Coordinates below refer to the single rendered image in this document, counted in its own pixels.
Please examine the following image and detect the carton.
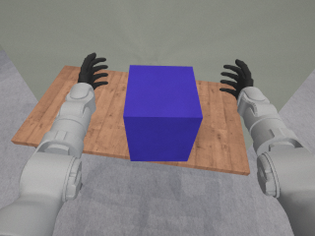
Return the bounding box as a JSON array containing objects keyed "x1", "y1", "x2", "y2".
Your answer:
[{"x1": 123, "y1": 65, "x2": 203, "y2": 162}]

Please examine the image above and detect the table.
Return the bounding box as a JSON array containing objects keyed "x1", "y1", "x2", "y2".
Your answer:
[{"x1": 11, "y1": 65, "x2": 250, "y2": 190}]

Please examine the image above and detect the right robot upper arm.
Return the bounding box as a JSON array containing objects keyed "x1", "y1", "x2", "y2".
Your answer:
[{"x1": 256, "y1": 147, "x2": 315, "y2": 236}]

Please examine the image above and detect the robot right hand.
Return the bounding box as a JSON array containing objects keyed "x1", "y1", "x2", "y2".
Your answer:
[{"x1": 220, "y1": 59, "x2": 254, "y2": 100}]

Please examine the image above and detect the robot left hand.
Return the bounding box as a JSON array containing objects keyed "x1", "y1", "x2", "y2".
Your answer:
[{"x1": 78, "y1": 52, "x2": 108, "y2": 90}]

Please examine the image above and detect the robot left forearm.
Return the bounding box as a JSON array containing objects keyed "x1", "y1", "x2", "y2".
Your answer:
[{"x1": 19, "y1": 83, "x2": 96, "y2": 194}]

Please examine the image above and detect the left robot upper arm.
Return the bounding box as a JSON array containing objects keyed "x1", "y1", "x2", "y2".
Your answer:
[{"x1": 0, "y1": 151, "x2": 82, "y2": 236}]

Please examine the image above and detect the robot right forearm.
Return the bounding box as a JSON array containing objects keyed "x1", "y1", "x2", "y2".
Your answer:
[{"x1": 236, "y1": 87, "x2": 315, "y2": 158}]

